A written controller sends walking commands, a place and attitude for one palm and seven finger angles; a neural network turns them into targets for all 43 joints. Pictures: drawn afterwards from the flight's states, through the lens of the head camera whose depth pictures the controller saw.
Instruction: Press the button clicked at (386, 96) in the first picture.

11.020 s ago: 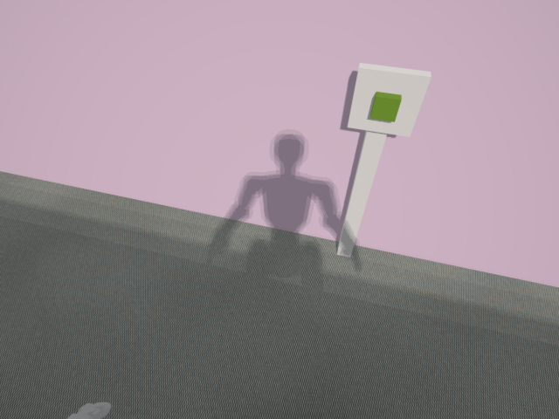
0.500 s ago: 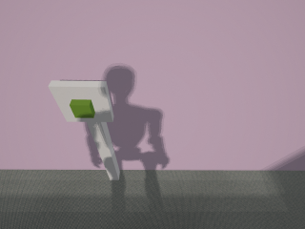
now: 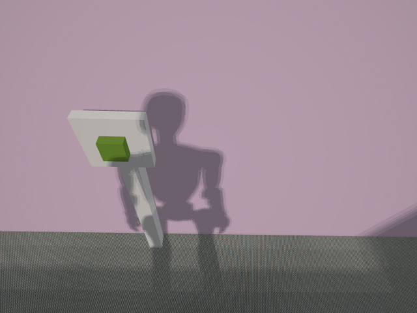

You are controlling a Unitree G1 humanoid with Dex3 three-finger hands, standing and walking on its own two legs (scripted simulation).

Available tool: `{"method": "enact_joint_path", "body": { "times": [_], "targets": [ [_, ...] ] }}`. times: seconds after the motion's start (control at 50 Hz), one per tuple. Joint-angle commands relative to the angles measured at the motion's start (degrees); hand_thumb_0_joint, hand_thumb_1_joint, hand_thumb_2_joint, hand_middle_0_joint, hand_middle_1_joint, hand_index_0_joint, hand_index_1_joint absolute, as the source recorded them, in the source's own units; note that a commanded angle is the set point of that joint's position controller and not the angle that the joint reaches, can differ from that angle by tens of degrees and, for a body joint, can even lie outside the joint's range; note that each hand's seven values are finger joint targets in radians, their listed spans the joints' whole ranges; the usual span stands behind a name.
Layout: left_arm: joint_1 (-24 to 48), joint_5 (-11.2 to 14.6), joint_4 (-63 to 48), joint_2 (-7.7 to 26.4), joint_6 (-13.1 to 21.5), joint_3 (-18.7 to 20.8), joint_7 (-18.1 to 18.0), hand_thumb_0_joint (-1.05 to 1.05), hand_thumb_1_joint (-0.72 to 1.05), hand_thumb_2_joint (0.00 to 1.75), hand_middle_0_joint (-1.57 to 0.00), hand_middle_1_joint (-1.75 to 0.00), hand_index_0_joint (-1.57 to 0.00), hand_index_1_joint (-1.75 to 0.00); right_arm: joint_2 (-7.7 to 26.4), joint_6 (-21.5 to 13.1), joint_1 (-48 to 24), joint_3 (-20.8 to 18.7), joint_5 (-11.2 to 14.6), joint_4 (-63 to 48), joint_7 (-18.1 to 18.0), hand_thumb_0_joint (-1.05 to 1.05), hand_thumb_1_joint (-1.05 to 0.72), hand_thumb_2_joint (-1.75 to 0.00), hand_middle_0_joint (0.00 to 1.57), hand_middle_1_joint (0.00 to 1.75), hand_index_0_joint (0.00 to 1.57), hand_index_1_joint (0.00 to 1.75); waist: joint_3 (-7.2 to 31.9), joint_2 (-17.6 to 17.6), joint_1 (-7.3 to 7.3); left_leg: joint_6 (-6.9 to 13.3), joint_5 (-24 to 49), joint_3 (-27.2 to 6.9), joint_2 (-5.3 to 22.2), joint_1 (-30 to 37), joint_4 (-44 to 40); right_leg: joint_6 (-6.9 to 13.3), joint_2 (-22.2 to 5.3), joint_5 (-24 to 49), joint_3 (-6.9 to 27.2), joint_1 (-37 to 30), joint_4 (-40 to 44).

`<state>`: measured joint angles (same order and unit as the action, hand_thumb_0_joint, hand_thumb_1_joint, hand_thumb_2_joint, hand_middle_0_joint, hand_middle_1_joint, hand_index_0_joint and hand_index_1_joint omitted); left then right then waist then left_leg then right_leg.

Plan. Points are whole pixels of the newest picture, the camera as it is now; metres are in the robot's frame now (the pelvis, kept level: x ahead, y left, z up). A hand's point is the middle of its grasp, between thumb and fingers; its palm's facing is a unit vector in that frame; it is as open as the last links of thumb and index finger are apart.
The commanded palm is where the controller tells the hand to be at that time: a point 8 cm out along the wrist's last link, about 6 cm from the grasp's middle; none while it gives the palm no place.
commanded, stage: look again from close up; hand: left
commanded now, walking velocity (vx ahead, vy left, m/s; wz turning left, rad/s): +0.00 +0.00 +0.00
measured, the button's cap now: (114, 148) +0.49 +0.28 -0.01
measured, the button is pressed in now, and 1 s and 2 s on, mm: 0 0 0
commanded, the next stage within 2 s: shuffle to correct the standing spot in 0.02 s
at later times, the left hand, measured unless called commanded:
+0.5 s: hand out of the picture -0.02 +0.22 -0.19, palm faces +0.04 -0.98 -0.20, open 7.4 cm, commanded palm none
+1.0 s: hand out of the picture +0.00 +0.23 -0.18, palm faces -0.01 -0.98 -0.21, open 7.4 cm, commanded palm none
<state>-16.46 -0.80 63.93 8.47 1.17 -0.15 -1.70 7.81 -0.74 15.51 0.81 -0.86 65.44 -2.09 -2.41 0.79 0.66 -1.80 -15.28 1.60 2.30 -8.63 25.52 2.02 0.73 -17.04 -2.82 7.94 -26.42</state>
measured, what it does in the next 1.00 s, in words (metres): shifts its weight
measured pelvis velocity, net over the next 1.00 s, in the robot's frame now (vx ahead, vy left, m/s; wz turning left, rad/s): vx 0.00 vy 0.06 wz -0.02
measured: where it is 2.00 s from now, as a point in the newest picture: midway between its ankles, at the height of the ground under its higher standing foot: outside the picture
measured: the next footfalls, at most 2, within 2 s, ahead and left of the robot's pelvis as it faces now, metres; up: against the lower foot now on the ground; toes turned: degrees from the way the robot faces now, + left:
none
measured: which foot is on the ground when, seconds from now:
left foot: down 0.00-1.00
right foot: down 0.00-1.00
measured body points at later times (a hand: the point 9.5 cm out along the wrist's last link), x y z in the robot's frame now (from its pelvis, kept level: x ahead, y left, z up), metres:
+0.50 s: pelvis -0.01 +0.04 -0.01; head -0.01 +0.05 +0.44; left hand -0.02 +0.27 -0.17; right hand +0.02 -0.19 -0.16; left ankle -0.01 +0.14 -0.74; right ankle -0.03 -0.09 -0.74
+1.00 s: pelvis +0.00 +0.06 +0.00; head +0.01 +0.05 +0.45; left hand +0.01 +0.29 -0.16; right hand +0.00 -0.17 -0.16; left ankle -0.01 +0.14 -0.74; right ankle -0.03 -0.09 -0.74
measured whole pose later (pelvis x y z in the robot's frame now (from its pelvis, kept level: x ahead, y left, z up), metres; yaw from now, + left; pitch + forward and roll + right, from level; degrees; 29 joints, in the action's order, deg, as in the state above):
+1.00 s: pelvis +0.00 +0.06 +0.00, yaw -1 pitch -1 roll +0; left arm -15.4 -0.9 62.3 9.7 0.0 -0.8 -1.9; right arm 9.4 -0.7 16.1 1.4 -0.8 62.0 -1.3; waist -3.2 0.0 0.3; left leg 3.5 -15.9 3.8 -2.6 -10.3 27.3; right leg -2.6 -3.2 -17.2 0.6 9.8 -28.3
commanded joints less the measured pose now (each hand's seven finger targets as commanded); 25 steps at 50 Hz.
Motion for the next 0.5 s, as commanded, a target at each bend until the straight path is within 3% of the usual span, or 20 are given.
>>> {"method": "enact_joint_path", "body": {
  "times": [0.0, 0.16, 0.24, 0.28, 0.3, 0.32, 0.34, 0.36, 0.38, 0.42, 0.44, 0.46, 0.48],
  "targets": [
    [-4.35, 0.09, -1.5, 5.42, 0.41, 0.94, -0.44, 0.0, 0.9, 0.9, -0.2, -0.3, -0.2, -0.3, 4.97, -0.81, 3.4, -0.92, 0.11, -1.23, -0.27, 0.0, -0.9, -0.9, 0.2, 0.3, 0.2, 0.3, -2.03, -0.31, -0.09, 2.8, 11.32, -2.52, 3.54, -1.49, -3.34, 0.77, -6.71, 14.39, 5.73, 2.15, 5.42],
    [-4.48, -0.12, -1.9, 6.53, 0.4, 1.42, -0.48, 0.0, 0.9, 0.9, -0.2, -0.3, -0.2, -0.3, 5.32, -0.45, 3.9, -1.15, 0.06, -1.64, -0.04, 0.0, -0.9, -0.9, 0.2, 0.3, 0.2, 0.3, -2.69, -0.58, 0.28, 2.68, 7.52, -1.81, 2.62, -3.24, -2.28, 1.61, -7.66, 10.08, 7.11, 2.19, 5.9],
    [-5.6, -0.18, -2.49, 8.23, -0.04, 2.69, -0.56, 0.0, 0.9, 0.9, -0.2, -0.3, -0.2, -0.3, 4.67, 0.53, 3.52, -1.51, -0.21, -3.47, 0.45, 0.0, -0.9, -0.9, 0.2, 0.3, 0.2, 0.3, -3.9, 4.14, 0.95, 1.74, -0.8, 0.71, 0.13, -8.27, 2.88, 4.35, -12.57, 1.65, 13.04, 2.51, 8.88],
    [-5.31, -0.3, -2.99, 8.42, -0.21, 3.04, -0.65, 0.0, 0.9, 0.9, -0.2, -0.3, -0.2, -0.3, 4.11, 0.73, 3.55, -1.66, -0.24, -4.09, 0.6, 0.0, -0.9, -0.9, 0.2, 0.3, 0.2, 0.3, -5.01, 6.45, 0.6, 1.68, -2.18, 1.03, 0.31, -8.63, 4.86, 5.71, -14.59, 1.51, 14.58, 4.44, 10.19],
    [-12.3, -1.09, -0.89, 7.06, 2.41, 2.35, -2.54, 0.0, 0.9, 0.9, -0.2, -0.3, -0.2, -0.3, 5.44, -0.79, -6.16, -1.76, -0.43, -8.42, 1.0, 0.0, -0.9, -0.9, 0.2, 0.3, 0.2, 0.3, -6.05, 0.23, 3.64, 0.11, -3.9, -0.2, -2.3, -11.96, 15.57, 2.7, -15.24, 49.03, 20.82, 2.32, 5.37],
    [-9.47, -0.87, -4.1, 11.44, 2.98, 2.97, -2.39, 0.0, 0.9, 0.9, -0.2, -0.3, -0.2, -0.3, 3.3, -0.39, -1.72, -1.97, 0.25, -10.66, 1.28, 0.0, -0.9, -0.9, 0.2, 0.3, 0.2, 0.3, 1.31, 2.47, 0.21, 2.34, -9.64, -2.18, 0.51, -15.29, 18.35, 5.01, -19.04, 54.53, 18.29, -4.41, 3.27],
    [-6.56, -1.04, -5.14, 10.0, 2.93, 3.01, -2.3, 0.0, 0.9, 0.9, -0.2, -0.3, -0.2, -0.3, 3.33, -0.36, -0.44, -1.72, 0.95, -10.89, 1.22, 0.0, -0.9, -0.9, 0.2, 0.3, 0.2, 0.3, 5.14, 2.61, -0.54, 2.54, -10.31, -2.14, 0.67, -12.94, 15.31, 6.29, -16.88, 50.03, 13.28, -5.76, 1.56],
    [-3.0, -0.97, -6.49, 9.43, 2.68, 2.81, -2.21, 0.0, 0.9, 0.9, -0.2, -0.3, -0.2, -0.3, 2.56, -0.43, 1.87, -1.61, 0.88, -10.08, 1.46, 0.0, -0.9, -0.9, 0.2, 0.3, 0.2, 0.3, 5.84, 1.93, -2.05, 2.44, -5.68, -0.47, 0.13, -8.13, 10.04, 5.33, -13.7, 44.55, 8.08, -3.11, -0.14],
    [-1.74, -0.56, -6.48, 8.56, 2.42, 2.33, -2.08, 0.0, 0.9, 0.9, -0.2, -0.3, -0.2, -0.3, 2.9, -0.57, 5.11, -1.4, 0.66, -8.7, 1.47, 0.0, -0.9, -0.9, 0.2, 0.3, 0.2, 0.3, 5.36, 3.84, -3.24, 2.39, 1.16, -0.62, -0.08, -3.53, 3.22, 3.74, -11.25, 34.05, 6.5, 0.09, -2.6],
    [-3.97, -0.03, -5.99, 5.19, 0.89, 1.74, -1.9, 0.0, 0.9, 0.9, -0.2, -0.3, -0.2, -0.3, 7.48, -1.04, 6.26, -1.75, -0.12, -8.15, 1.0, 0.0, -0.9, -0.9, 0.2, 0.3, 0.2, 0.3, 3.54, -5.56, -1.21, 5.19, 17.85, -6.76, 6.4, -3.3, 1.05, 0.56, -5.2, 9.61, 3.04, 3.77, -4.72],
    [-3.78, -0.19, -5.49, 4.74, 0.1, 1.26, -1.83, 0.0, 0.9, 0.9, -0.2, -0.3, -0.2, -0.3, 8.09, -0.91, 5.0, -1.56, -0.11, -8.54, 0.73, 0.0, -0.9, -0.9, 0.2, 0.3, 0.2, 0.3, 1.15, -11.34, -0.84, 6.76, 20.25, -9.63, 7.52, -4.58, -1.56, -0.34, -3.1, -0.78, 0.97, 4.41, -5.49],
    [-3.86, -0.31, -5.16, 4.45, -0.28, 1.04, -1.7, 0.0, 0.9, 0.9, -0.2, -0.3, -0.2, -0.3, 8.48, -0.8, 3.86, -1.47, -0.14, -8.83, 0.51, 0.0, -0.9, -0.9, 0.2, 0.3, 0.2, 0.3, -0.87, -14.13, -0.15, 7.77, 21.44, -10.92, 8.21, -5.91, -3.0, -0.82, -2.27, -5.32, 0.29, 4.99, -5.64],
    [-3.6, -0.34, -4.97, 4.52, -0.61, 0.81, -1.52, 0.0, 0.9, 0.9, -0.2, -0.3, -0.2, -0.3, 8.52, -0.53, 3.32, -1.4, -0.14, -9.27, 0.32, 0.0, -0.9, -0.9, 0.2, 0.3, 0.2, 0.3, -3.56, -10.72, -0.1, 8.26, 17.08, -11.57, 7.97, -7.88, -4.33, -0.69, -1.92, -6.68, 0.31, 5.31, -5.51]
  ]
}}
